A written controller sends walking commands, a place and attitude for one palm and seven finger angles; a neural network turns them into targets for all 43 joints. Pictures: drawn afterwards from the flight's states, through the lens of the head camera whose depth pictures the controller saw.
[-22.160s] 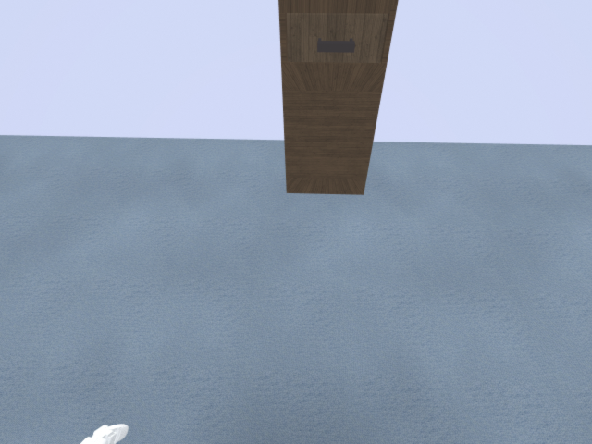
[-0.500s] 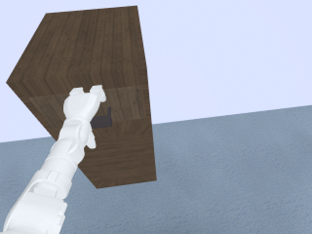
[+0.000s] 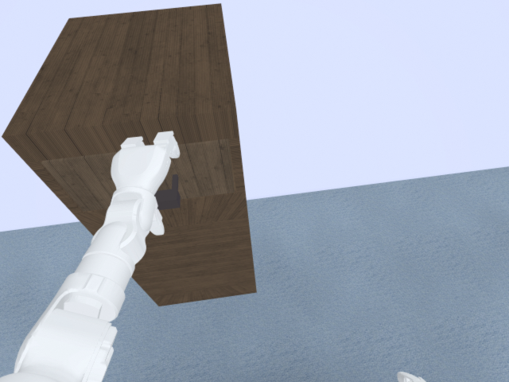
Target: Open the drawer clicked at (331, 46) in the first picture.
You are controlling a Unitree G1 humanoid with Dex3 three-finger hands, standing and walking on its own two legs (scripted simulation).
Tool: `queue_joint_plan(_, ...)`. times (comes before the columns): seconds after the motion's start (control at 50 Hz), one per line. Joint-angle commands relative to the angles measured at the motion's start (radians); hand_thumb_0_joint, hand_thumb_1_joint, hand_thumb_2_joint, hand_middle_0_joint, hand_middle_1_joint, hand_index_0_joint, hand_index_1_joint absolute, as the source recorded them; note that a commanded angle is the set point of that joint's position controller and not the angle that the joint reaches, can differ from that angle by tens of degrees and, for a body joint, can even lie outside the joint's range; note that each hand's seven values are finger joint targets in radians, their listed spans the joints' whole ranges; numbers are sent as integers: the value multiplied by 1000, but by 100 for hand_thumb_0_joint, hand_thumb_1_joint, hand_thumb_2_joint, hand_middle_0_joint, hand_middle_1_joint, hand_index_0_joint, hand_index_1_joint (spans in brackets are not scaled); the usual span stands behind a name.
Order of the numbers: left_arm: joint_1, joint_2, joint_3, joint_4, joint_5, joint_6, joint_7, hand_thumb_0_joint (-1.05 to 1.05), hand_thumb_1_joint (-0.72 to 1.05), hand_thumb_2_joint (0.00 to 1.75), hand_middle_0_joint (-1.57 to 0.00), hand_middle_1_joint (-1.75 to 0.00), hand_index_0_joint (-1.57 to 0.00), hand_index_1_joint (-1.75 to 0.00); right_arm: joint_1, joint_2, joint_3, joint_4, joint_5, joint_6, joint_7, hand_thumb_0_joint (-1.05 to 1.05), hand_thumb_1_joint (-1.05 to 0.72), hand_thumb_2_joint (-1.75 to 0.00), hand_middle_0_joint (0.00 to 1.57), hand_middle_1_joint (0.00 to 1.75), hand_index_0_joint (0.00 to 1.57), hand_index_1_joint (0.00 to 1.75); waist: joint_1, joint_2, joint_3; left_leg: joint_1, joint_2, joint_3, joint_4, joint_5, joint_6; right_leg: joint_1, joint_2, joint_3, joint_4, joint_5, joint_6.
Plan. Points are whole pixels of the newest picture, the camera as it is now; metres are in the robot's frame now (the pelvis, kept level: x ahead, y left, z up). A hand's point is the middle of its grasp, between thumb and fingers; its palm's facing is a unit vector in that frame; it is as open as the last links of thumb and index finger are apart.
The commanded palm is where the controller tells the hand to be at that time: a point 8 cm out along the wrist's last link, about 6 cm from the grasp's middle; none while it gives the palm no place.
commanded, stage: re-aim the fingers above the handle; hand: left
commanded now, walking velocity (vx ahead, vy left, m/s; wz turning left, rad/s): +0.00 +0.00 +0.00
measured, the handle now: (147, 192) +0.47 +0.23 -0.01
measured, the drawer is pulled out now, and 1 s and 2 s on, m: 0.00 0.00 0.00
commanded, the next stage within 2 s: lower the fingers behind the handle in 0.90 s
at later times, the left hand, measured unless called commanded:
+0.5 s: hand (146, 188) +0.42 +0.20 +0.06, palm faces +0.08 -0.08 -0.99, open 13.8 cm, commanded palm +0.39 +0.23 +0.12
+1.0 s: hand (126, 210) +0.39 +0.23 +0.04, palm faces -0.06 -0.06 -1.00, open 13.8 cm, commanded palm +0.38 +0.24 +0.11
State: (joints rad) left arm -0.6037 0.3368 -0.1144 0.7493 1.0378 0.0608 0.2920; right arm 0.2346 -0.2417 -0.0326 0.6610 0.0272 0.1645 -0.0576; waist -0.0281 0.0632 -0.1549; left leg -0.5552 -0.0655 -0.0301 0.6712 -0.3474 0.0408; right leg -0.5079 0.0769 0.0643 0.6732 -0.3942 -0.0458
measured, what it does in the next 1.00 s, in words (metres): stands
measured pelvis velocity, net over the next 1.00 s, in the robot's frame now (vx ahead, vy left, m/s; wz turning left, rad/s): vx -0.01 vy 0.00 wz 0.02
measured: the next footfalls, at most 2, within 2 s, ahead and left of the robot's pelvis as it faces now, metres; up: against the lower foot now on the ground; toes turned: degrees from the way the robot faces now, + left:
none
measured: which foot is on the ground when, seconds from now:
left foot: down 0.00-1.00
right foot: down 0.00-1.00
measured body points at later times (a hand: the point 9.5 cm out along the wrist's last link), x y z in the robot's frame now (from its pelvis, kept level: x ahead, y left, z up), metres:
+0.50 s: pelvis -0.01 +0.00 +0.00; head +0.04 -0.01 +0.44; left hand +0.41 +0.20 +0.12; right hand +0.11 -0.26 -0.13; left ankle -0.02 +0.10 -0.72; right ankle -0.05 -0.10 -0.72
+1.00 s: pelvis -0.01 +0.00 +0.00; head +0.04 -0.01 +0.45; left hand +0.39 +0.23 +0.10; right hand +0.07 -0.28 -0.13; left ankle -0.02 +0.10 -0.72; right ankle -0.05 -0.10 -0.72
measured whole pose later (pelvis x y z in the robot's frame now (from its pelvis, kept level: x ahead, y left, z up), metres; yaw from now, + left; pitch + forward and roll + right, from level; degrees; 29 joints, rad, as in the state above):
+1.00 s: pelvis -0.01 +0.00 +0.00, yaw +1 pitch +12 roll -1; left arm -0.51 0.43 -0.11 0.69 1.00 -0.03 0.18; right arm 0.32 -0.28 -0.08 0.66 0.03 0.15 -0.08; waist -0.01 0.06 -0.13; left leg -0.55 -0.07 -0.06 0.68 -0.33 0.04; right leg -0.49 0.07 0.04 0.65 -0.38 -0.04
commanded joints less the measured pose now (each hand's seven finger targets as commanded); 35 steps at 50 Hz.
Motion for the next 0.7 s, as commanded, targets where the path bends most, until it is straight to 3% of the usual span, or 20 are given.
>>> queue_joint_plan(0.0, -350, 390, 181, -126, 8, 143, 63, 0, -50, 30, -30, -120, -30, -120, -12, -128, -36, -110, 3, -9, -9, 0, -90, -90, 20, 30, 20, 30, 51, -101, -357, 139, 10, 57, -42, 436, 0, 280, -35, -30, -59, 584, 9)
queue_joint_plan(0.02, -327, 381, 181, -112, -5, 154, 49, 0, -50, 30, -30, -120, -30, -120, -17, -128, -37, -113, 6, -5, -12, 0, -90, -90, 20, 30, 20, 30, 49, -147, -351, 128, 7, 58, -47, 425, 3, 306, -38, -24, -72, 598, 15)
queue_joint_plan(0.06, -322, 401, 181, -94, -18, 168, 22, 0, -50, 30, -30, -120, -30, -120, -22, -135, -32, -114, 13, -3, -20, 0, -90, -90, 20, 30, 20, 30, 40, -175, -318, 113, 6, 63, -61, 379, 8, 318, -45, -18, -86, 598, 28)
queue_joint_plan(0.1, -312, 401, 173, -116, -21, 159, -16, 0, -50, 30, -30, -120, -30, -120, -22, -141, -36, -117, 15, -1, -28, 0, -90, -90, 20, 30, 20, 30, 31, -170, -323, 131, 5, 63, -62, 385, 12, 326, -50, -14, -91, 642, 34)
queue_joint_plan(0.12, -311, 373, 146, -133, -27, 151, -40, 0, -50, 30, -30, -120, -30, -120, -25, -144, -38, -125, 16, 1, -31, 0, -90, -90, 20, 30, 20, 30, 20, -163, -334, 145, 3, 64, -64, 393, 15, 336, -53, -13, -97, 652, 34)
queue_joint_plan(0.14, -321, 336, 106, -144, -26, 138, -62, 0, -50, 30, -30, -120, -30, -120, -19, -145, -39, -125, 19, -2, -34, 0, -90, -90, 20, 30, 20, 30, 2, -125, -304, 169, 6, 62, -61, 393, 19, 293, -52, -18, -100, 641, 32)
queue_joint_plan(0.22, -373, 110, -97, -285, -60, 40, -145, 0, -50, 30, -30, -120, -30, -120, 7, -131, -57, -124, 16, -24, -25, 0, -90, -90, 20, 30, 20, 30, -67, -45, -263, 302, 14, 31, -28, 458, 28, 151, -36, -33, -119, 555, 20)
queue_joint_plan(0.26, -386, 169, -51, -315, -67, -19, -154, 0, -50, 30, -30, -120, -30, -120, 22, -135, -61, -113, 8, -32, -28, 0, -90, -90, 20, 30, 20, 30, -59, -22, -260, 324, 17, 12, -18, 440, 26, 104, -30, -36, -111, 482, 14)
queue_joint_plan(0.28, -432, 171, -52, -338, -69, -47, -147, 0, -50, 30, -30, -120, -30, -120, 25, -130, -60, -107, 6, -35, -28, 0, -90, -90, 20, 30, 20, 30, -65, -12, -267, 332, 16, 3, -12, 438, 24, 84, -31, -36, -105, 468, 13)
queue_joint_plan(0.34, -478, 262, 51, -372, -49, -106, -79, 0, -50, 30, -30, -120, -30, -120, 48, -126, -68, -89, 3, -41, -22, 0, -90, -90, 20, 30, 20, 30, -27, 35, -347, 349, 21, -16, 3, 494, 7, 66, -25, -49, -62, 440, -3)
queue_joint_plan(0.38, -475, 329, 135, -328, -29, -104, -10, 0, -50, 30, -30, -120, -30, -120, 45, -127, -66, -77, 0, -45, -15, 0, -90, -90, 20, 30, 20, 30, 1, 26, -346, 298, 18, -16, 8, 487, -4, 64, -19, -57, -38, 430, -10)
queue_joint_plan(0.4, -459, 344, 163, -301, -21, -87, 26, 0, -50, 30, -30, -120, -30, -120, 40, -125, -64, -76, -2, -47, -13, 0, -90, -90, 20, 30, 20, 30, 11, 11, -338, 266, 17, -12, 9, 488, -6, 73, -17, -63, -27, 433, -14)
queue_joint_plan(0.42, -446, 402, 224, -262, -12, -61, 58, 0, -50, 30, -30, -120, -30, -120, 42, -131, -61, -71, -6, -45, -11, 0, -90, -90, 20, 30, 20, 30, 31, -15, -351, 225, 14, -8, 3, 479, -8, 106, -16, -64, -21, 435, -16)
queue_joint_plan(0.44, -439, 384, 206, -235, -1, -28, 84, 0, -50, 30, -30, -120, -30, -120, 21, -123, -53, -79, -1, -43, -8, 0, -90, -90, 20, 30, 20, 30, 35, -3, -337, 197, 11, -1, -3, 455, -11, 105, -17, -63, -19, 429, -14)
queue_joint_plan(0.5, -386, 354, 165, -95, 16, 103, 109, 0, -50, 30, -30, -120, -30, -120, 8, -130, -45, -81, -1, -34, 3, 0, -90, -90, 20, 30, 20, 30, 40, -48, -316, 150, 13, 27, -21, 411, -12, 134, -16, -68, -34, 415, -9)
queue_joint_plan(0.54, -344, 308, 115, -20, 6, 175, 68, 0, -50, 30, -30, -120, -30, -120, 9, -140, -42, -90, 6, -18, 9, 0, -90, -90, 20, 30, 20, 30, 34, -82, -324, 150, 14, 37, -34, 402, -9, 169, -19, -63, -56, 433, -1)
queue_joint_plan(0.58, -382, 380, 149, -28, -10, 203, 34, 0, -50, 30, -30, -120, -30, -120, 3, -148, -34, -99, 11, 3, -1, 0, -90, -90, 20, 30, 20, 30, 33, -141, -332, 139, 15, 42, -52, 378, -1, 224, -25, -48, -75, 445, 8)
queue_joint_plan(0.6, -377, 368, 135, -17, -25, 218, 15, 0, -50, 30, -30, -120, -30, -120, -4, -146, -32, -104, 13, 10, -8, 0, -90, -90, 20, 30, 20, 30, 28, -167, -330, 133, 12, 48, -59, 355, 4, 250, -31, -42, -88, 453, 16)
queue_joint_plan(0.62, -366, 393, 155, -1, -31, 224, -5, 0, -50, 30, -30, -120, -30, -120, -14, -148, -27, -108, 14, 16, -16, 0, -90, -90, 20, 30, 20, 30, 32, -190, -315, 116, 10, 46, -69, 336, 6, 271, -35, -36, -100, 445, 19)
queue_joint_plan(0.68, -338, 396, 135, 48, -23, 208, -60, 0, -50, 30, -30, -120, -30, -120, -12, -146, -13, -113, 22, 24, -33, 0, -90, -90, 20, 30, 20, 30, 27, -200, -204, 87, 12, 50, -93, 277, 10, 239, -40, -36, -126, 396, 23)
